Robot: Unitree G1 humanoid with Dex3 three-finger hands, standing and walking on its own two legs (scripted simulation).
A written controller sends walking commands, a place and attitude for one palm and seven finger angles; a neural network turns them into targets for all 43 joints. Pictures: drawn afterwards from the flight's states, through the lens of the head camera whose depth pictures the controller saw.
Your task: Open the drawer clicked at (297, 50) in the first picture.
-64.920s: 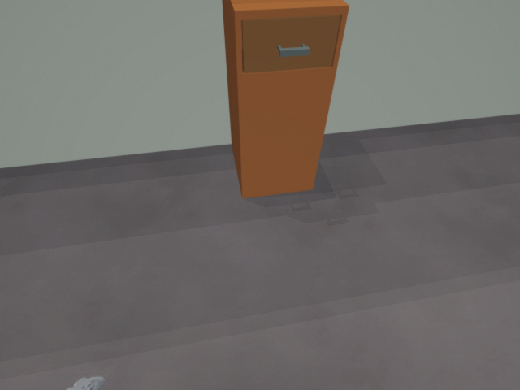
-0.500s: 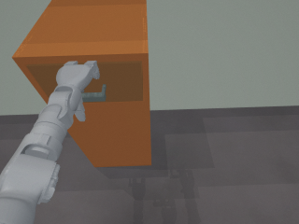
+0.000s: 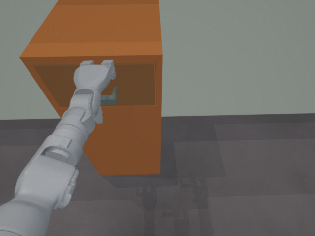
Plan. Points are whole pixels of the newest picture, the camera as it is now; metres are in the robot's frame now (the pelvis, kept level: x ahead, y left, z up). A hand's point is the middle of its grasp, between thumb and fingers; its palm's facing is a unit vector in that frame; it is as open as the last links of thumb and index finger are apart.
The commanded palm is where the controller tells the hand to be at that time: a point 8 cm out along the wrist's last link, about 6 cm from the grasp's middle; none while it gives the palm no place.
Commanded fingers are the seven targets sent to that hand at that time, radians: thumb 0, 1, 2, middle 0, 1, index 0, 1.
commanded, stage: re-aim the fingers above the handle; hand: left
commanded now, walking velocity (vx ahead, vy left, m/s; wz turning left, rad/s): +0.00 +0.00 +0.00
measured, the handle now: (100, 95) +0.52 +0.17 +0.03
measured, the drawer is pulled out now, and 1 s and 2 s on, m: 0.00 0.00 0.00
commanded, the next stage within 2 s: lower the fingers behind the handle in 0.92 s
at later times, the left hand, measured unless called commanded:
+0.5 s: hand (103, 91) +0.48 +0.14 +0.09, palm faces -0.01 -0.03 -1.00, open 13.6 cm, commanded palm +0.46 +0.16 +0.15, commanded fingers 0.00 -0.50 0.30 -0.30 -1.20 -0.30 -1.20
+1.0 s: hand (98, 92) +0.48 +0.15 +0.09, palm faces -0.01 -0.03 -1.00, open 13.7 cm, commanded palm +0.46 +0.17 +0.15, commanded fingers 0.00 -0.50 0.30 -0.30 -1.20 -0.30 -1.20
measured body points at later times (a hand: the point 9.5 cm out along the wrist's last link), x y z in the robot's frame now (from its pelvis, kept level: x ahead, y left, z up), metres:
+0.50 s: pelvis +0.01 -0.02 +0.01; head +0.06 -0.04 +0.45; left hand +0.48 +0.14 +0.15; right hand +0.07 -0.29 -0.13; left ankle +0.02 +0.10 -0.72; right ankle -0.02 -0.12 -0.72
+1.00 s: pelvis +0.02 -0.03 +0.00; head +0.06 -0.05 +0.45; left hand +0.48 +0.15 +0.15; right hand +0.10 -0.29 -0.13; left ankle +0.02 +0.10 -0.72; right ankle -0.02 -0.12 -0.72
